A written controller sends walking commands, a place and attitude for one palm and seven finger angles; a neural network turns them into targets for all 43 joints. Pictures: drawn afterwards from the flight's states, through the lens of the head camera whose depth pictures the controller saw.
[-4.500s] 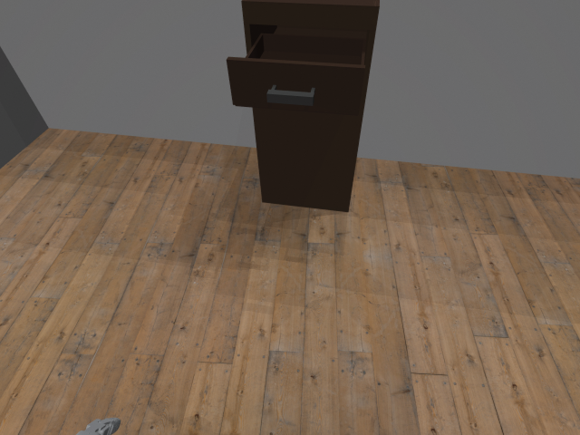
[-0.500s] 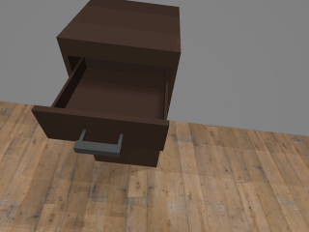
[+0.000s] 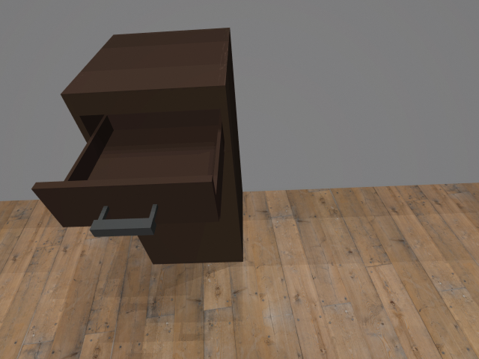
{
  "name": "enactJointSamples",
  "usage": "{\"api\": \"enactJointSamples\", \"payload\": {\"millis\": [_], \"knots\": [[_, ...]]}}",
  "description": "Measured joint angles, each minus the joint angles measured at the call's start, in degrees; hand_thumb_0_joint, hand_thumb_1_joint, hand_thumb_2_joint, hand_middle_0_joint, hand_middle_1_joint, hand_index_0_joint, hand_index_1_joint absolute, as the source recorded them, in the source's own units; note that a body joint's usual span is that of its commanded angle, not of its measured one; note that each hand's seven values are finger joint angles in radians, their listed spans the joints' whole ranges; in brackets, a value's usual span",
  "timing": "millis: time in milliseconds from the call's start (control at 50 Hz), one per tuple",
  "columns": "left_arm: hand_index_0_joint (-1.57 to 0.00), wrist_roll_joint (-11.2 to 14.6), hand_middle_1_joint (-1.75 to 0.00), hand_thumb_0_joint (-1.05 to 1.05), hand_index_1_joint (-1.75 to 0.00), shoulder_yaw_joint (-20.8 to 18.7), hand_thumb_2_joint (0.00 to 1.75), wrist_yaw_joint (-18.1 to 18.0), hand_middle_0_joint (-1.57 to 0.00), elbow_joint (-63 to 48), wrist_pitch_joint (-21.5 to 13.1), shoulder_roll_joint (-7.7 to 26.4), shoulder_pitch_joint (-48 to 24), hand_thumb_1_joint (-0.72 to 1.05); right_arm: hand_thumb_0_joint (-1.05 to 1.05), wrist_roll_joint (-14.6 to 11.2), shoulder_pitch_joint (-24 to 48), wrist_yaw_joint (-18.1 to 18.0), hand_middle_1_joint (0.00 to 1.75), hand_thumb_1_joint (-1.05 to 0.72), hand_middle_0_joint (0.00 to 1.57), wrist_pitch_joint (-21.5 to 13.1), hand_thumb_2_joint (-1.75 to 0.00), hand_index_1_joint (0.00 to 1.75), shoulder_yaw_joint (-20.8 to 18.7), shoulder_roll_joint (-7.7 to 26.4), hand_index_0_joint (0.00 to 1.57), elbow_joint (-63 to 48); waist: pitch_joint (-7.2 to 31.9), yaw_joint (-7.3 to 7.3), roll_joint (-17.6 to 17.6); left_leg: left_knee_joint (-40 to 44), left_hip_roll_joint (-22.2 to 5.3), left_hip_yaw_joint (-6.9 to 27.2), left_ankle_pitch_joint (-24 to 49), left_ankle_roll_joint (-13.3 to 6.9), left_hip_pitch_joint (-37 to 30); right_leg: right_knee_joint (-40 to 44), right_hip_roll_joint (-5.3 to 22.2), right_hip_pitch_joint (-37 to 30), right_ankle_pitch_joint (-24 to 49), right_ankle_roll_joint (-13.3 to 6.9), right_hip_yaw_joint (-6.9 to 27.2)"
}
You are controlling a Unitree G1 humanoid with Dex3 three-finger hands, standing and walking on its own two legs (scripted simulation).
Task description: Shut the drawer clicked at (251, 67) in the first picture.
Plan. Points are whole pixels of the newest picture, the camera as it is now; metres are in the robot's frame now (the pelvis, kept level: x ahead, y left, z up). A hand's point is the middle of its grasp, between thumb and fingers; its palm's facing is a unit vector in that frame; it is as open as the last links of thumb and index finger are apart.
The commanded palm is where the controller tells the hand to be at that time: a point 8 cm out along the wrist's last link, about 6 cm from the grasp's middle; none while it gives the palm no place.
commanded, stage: come to a stop and stand still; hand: left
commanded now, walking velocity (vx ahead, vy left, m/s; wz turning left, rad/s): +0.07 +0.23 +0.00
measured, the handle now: (126, 218) +0.41 +0.28 -0.02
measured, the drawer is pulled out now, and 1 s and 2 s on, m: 0.28 0.28 0.28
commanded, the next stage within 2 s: look again from close up in 0.70 s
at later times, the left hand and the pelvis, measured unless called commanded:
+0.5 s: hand out of the picture -0.03 +0.23 -0.20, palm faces +0.11 -0.98 -0.18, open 7.4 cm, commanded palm none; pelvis +0.01 +0.06 -0.02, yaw +0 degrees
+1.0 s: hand out of the picture +0.02 +0.26 -0.18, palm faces -0.01 -0.97 -0.26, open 7.4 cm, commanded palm none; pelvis +0.00 +0.07 -0.02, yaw +0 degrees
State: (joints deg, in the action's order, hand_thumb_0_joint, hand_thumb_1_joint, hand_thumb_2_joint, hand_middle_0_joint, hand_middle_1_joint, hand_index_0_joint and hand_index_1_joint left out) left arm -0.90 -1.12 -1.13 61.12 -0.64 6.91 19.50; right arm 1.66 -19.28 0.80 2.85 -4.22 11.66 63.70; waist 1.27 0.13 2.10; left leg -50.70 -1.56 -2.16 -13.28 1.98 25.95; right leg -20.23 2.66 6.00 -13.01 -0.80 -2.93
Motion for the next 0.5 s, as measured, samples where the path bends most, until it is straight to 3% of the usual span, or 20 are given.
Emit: {"api": "enactJointSamples", "payload": {"millis": [140,220,280,340,420,500], "knots": [[-0.20,-0.1,-0.30,0.00,-0.30,-0.1,0.90,-0.5,-0.20,0.4,-0.8,-2.5,1.9,0.90,0.00,0.1,-0.8,-0.1,0.30,-0.91,0.20,0.9,-0.90,0.30,0.1,0.1,0.20,-0.1,-2.1,-1.28,0.7,-3.6,-0.3,0.5,-0.7,1.3,-0.5,0.8,0.0,0.2,0.3,0.0,-1.9],[-0.20,-0.6,-0.30,0.00,-0.30,-0.5,0.90,-0.8,-0.20,1.4,-0.7,-2.4,3.2,0.90,0.00,-0.2,1.3,-0.5,0.30,-0.91,0.20,0.8,-0.90,0.30,0.4,0.0,0.20,-0.7,-2.7,-2.52,-0.3,1.8,-0.8,-0.1,-4.6,1.3,-3.0,-0.5,1.1,0.8,-0.6,0.8,-2.1],[-0.20,-0.9,-0.30,0.00,-0.30,-0.7,0.90,-0.7,-0.20,2.5,-0.3,-1.7,3.8,0.90,0.00,-0.8,3.9,-0.9,0.30,-0.91,0.20,-0.1,-0.90,0.30,0.8,-0.5,0.20,-1.7,-3.1,-3.36,-1.6,11.6,-0.6,-0.5,-5.4,0.7,-7.2,-2.4,2.0,1.5,-1.7,1.9,-1.6],[-0.20,-0.5,-0.30,0.00,-0.30,-0.6,0.90,-0.7,-0.20,3.5,0.4,-1.1,4.4,0.90,0.00,-1.1,6.0,-1.4,0.30,-0.91,0.20,-2.3,-0.90,0.30,1.3,-0.6,0.20,-2.9,-2.9,-3.45,-1.2,23.0,-1.4,-0.6,0.6,-0.4,-12.8,-7.3,1.6,3.3,-4.6,3.4,-1.5],[-0.20,-0.2,-0.30,0.00,-0.30,-0.8,0.90,-1.2,-0.20,4.7,1.5,1.3,2.5,0.90,0.00,-0.8,8.7,-2.2,0.30,-0.91,0.20,-3.2,-0.90,0.30,2.3,-3.4,0.20,-3.1,-2.9,-3.93,-5.0,21.7,0.7,-2.4,-2.7,-2.4,-13.6,-11.7,3.2,4.8,-8.9,2.5,0.1],[-0.20,-0.1,-0.30,0.00,-0.30,-0.4,0.90,-1.1,-0.19,4.6,1.4,2.5,-0.3,0.91,-0.01,-0.9,10.6,-2.9,0.30,-0.92,0.20,-3.8,-0.90,0.30,3.2,-4.7,0.20,-3.4,-3.5,-3.50,-5.9,23.7,2.0,-3.8,-1.7,-3.1,-15.5,-11.8,3.0,5.3,-7.4,2.1,0.0]]}}
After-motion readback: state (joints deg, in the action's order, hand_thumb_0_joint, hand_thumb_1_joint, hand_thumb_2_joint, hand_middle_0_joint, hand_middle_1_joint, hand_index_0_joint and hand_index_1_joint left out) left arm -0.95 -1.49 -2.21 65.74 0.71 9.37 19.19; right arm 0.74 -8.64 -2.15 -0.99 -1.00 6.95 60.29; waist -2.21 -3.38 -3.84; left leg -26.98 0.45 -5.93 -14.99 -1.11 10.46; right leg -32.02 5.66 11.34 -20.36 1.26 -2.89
